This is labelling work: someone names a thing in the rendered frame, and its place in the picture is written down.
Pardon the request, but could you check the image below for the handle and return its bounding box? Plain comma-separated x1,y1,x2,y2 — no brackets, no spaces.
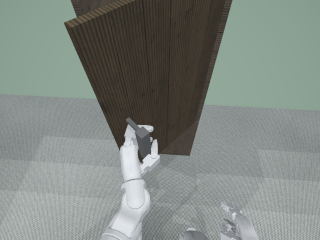
126,117,151,158

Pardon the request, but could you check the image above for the robot right thigh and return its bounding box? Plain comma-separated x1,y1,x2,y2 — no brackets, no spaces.
179,230,209,240

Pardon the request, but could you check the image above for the right robot hand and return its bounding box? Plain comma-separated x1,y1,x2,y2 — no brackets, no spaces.
220,201,259,240

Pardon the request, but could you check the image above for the robot left forearm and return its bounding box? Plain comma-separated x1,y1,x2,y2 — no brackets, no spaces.
99,178,151,240

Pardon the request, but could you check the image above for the cupboard door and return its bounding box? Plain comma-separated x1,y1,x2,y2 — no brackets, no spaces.
64,0,226,164

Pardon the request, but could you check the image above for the left robot hand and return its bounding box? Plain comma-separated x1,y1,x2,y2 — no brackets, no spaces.
120,124,160,183

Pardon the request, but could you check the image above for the robot right shin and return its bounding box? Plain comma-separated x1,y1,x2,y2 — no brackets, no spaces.
186,227,196,231

